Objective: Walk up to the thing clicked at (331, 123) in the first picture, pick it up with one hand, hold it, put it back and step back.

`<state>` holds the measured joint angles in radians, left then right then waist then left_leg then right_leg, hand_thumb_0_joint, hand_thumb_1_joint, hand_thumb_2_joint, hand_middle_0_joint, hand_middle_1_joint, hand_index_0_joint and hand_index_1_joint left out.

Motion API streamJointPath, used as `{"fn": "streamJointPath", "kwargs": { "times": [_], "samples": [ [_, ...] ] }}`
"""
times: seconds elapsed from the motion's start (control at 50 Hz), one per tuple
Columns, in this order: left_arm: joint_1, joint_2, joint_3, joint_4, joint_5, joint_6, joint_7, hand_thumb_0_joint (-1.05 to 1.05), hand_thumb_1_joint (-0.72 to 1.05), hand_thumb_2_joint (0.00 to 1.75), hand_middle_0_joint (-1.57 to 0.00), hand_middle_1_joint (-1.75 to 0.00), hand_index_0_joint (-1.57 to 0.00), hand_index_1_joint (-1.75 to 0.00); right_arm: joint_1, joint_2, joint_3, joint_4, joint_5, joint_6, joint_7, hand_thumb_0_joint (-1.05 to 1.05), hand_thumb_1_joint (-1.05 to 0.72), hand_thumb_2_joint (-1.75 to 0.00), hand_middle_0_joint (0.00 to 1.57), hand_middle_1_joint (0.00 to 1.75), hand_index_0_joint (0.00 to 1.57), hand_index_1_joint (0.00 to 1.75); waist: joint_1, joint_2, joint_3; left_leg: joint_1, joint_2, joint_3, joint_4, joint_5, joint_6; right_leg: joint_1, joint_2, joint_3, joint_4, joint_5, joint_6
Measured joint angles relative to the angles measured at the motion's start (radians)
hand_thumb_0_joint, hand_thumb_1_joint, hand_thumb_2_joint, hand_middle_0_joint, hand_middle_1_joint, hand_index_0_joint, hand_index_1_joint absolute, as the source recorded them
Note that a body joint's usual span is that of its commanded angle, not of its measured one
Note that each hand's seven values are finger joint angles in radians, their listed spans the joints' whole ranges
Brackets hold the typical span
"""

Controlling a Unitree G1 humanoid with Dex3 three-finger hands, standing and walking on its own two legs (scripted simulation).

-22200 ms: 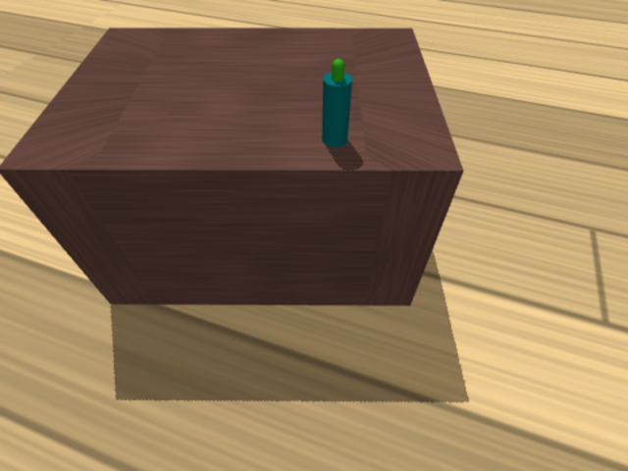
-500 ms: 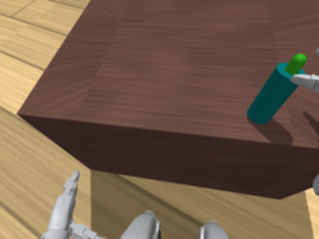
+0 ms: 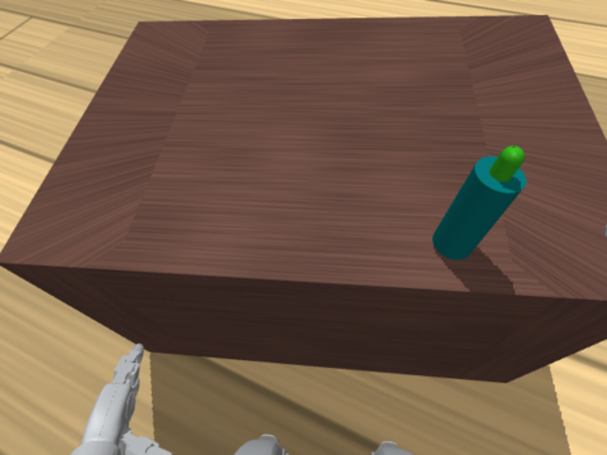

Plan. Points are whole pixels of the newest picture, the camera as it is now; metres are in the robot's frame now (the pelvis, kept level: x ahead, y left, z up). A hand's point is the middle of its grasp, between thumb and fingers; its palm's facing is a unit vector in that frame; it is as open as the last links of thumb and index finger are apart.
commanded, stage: sink last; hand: right
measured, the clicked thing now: (479, 203) +0.45 -0.20 +0.02
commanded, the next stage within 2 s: home in 0.90 s
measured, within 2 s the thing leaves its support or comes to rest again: rests again in 0.22 s
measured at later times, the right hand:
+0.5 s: hand out of the picture +0.19 -0.26 +0.06, palm faces +0.36 +0.85 -0.38, open 17.6 cm
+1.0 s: hand out of the picture +0.13 -0.26 +0.07, palm faces +0.44 +0.80 -0.41, open 17.6 cm
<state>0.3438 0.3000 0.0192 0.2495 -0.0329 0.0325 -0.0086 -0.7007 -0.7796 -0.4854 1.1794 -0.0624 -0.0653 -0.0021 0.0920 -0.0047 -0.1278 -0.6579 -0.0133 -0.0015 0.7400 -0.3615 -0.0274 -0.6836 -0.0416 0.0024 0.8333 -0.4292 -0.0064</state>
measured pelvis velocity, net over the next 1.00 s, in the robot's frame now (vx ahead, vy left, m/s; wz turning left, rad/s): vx -0.04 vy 0.04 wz -0.05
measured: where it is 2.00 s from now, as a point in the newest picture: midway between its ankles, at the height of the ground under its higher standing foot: outside the picture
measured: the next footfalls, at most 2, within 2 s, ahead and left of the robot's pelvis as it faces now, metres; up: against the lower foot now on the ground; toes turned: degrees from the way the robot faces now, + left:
none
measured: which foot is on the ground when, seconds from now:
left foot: down 0.00-1.00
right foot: down 0.00-1.00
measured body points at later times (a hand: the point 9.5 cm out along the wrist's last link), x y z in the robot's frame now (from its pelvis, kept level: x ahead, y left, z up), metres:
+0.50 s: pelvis +0.01 +0.01 +0.01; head +0.01 +0.03 +0.46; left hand +0.18 +0.28 -0.04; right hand +0.16 -0.30 +0.08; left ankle -0.01 +0.15 -0.70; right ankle -0.02 -0.11 -0.70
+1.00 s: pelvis -0.04 +0.04 +0.01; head -0.03 +0.05 +0.46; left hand +0.13 +0.29 -0.05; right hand +0.10 -0.30 +0.09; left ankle -0.01 +0.15 -0.70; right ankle -0.02 -0.11 -0.70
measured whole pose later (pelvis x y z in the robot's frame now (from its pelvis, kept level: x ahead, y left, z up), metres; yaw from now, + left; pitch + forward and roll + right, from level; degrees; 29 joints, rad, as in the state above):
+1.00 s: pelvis -0.04 +0.04 +0.01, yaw -3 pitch +2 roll -1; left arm 0.41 0.24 0.08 0.33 -0.03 -0.05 0.10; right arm 0.46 -0.32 -0.32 -0.08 0.06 -0.09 -0.06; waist -0.06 -0.01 -0.03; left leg -0.44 0.02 0.02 0.77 -0.37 0.01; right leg -0.42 -0.01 0.02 0.74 -0.35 0.03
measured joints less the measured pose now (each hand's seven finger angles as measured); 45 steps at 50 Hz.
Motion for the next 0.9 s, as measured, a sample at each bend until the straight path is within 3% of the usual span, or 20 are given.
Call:
{"fn": "streamJointPath", "kwargs": {
  "times": [0.06,0.24,0.32,0.38,0.46,0.56,0.64,0.8,0.9],
  "samples": [
    [0.009,-0.021,-0.006,-0.035,-0.005,-0.008,-0.012,-0.01,-0.53,0.08,-0.05,-0.04,-0.05,-0.05,0.178,0.090,0.020,-0.180,0.026,0.023,0.005,-0.01,0.55,-0.05,0.06,0.05,0.06,0.06,-0.023,-0.018,-0.022,0.044,0.000,0.000,-0.024,0.003,0.005,0.045,0.000,-0.002,-0.023,-0.002,-0.002],
    [0.039,-0.068,0.016,0.074,-0.037,0.045,-0.010,-0.01,-0.53,0.08,-0.06,-0.04,-0.06,-0.05,0.724,0.364,0.179,-0.856,0.123,0.137,-0.008,-0.01,0.55,-0.05,0.07,0.05,0.06,0.05,-0.099,-0.037,-0.003,0.174,0.016,0.003,-0.057,-0.018,-0.003,0.176,0.014,-0.003,-0.066,-0.011,-0.006],
    [0.039,-0.059,0.060,0.088,-0.034,0.054,0.035,-0.01,-0.53,0.08,-0.06,-0.04,-0.06,-0.05,0.896,0.418,0.218,-1.100,0.140,0.144,-0.040,-0.02,0.56,-0.05,0.07,0.05,0.07,0.05,-0.118,-0.046,0.033,0.215,0.020,0.006,-0.052,-0.024,-0.002,0.220,0.018,-0.001,-0.072,-0.010,-0.004],
    [0.032,-0.044,0.097,0.073,-0.029,0.046,0.071,-0.01,-0.53,0.08,-0.06,-0.04,-0.06,-0.05,1.002,0.423,0.216,-1.216,0.145,0.122,-0.061,-0.02,0.57,-0.05,0.07,0.05,0.07,0.06,-0.121,-0.049,0.040,0.234,0.024,0.009,-0.042,-0.030,0.000,0.244,0.022,0.002,-0.076,-0.007,0.000],
    [0.038,-0.028,0.118,0.025,-0.025,0.027,0.095,-0.01,-0.53,0.08,-0.05,-0.04,-0.05,-0.05,1.118,0.438,0.214,-1.285,0.142,0.098,-0.068,-0.01,0.58,-0.05,0.06,0.06,0.06,0.06,-0.126,-0.045,0.029,0.249,0.029,0.012,-0.026,-0.039,0.006,0.269,0.026,0.005,-0.085,0.001,0.007],
    [0.057,-0.062,0.085,0.001,-0.024,0.006,0.081,-0.01,-0.52,0.07,-0.04,-0.04,-0.05,-0.04,1.245,0.498,0.261,-1.367,0.144,0.102,-0.043,-0.02,0.59,-0.05,0.06,0.06,0.06,0.06,-0.143,-0.031,0.020,0.250,0.032,0.018,-0.006,-0.041,0.015,0.280,0.030,0.011,-0.093,0.016,0.017],
    [0.060,-0.096,0.068,0.037,-0.017,-0.006,0.077,-0.01,-0.51,0.07,-0.05,-0.04,-0.05,-0.04,1.272,0.516,0.282,-1.399,0.145,0.110,-0.033,-0.02,0.60,-0.05,0.06,0.06,0.06,0.06,-0.151,-0.034,0.034,0.243,0.038,0.032,0.012,-0.040,0.023,0.272,0.035,0.026,-0.088,0.030,0.023],
    [0.052,-0.063,0.128,0.082,-0.005,-0.034,0.113,-0.01,-0.51,0.06,-0.05,-0.05,-0.06,-0.05,1.187,0.471,0.183,-1.327,0.136,0.072,-0.058,-0.02,0.60,-0.05,0.06,0.06,0.07,0.06,-0.138,-0.053,0.067,0.223,0.042,0.031,0.043,-0.029,0.031,0.263,0.040,0.026,-0.081,0.056,0.030],
    [0.068,-0.043,0.110,0.071,-0.003,-0.055,0.116,-0.01,-0.52,0.06,-0.05,-0.04,-0.05,-0.04,1.155,0.440,0.136,-1.246,0.131,0.009,-0.063,-0.02,0.60,-0.05,0.06,0.06,0.06,0.06,-0.139,-0.026,0.082,0.219,0.039,0.024,0.044,-0.019,0.036,0.267,0.037,0.019,-0.092,0.069,0.034]
  ]
}}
